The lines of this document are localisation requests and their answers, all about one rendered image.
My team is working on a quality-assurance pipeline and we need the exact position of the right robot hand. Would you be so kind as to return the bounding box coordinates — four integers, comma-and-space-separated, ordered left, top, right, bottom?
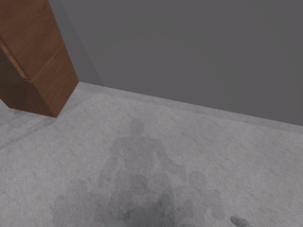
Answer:
230, 216, 254, 227

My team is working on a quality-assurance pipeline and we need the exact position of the cupboard door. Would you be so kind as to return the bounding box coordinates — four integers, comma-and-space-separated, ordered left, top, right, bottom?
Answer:
0, 46, 24, 90

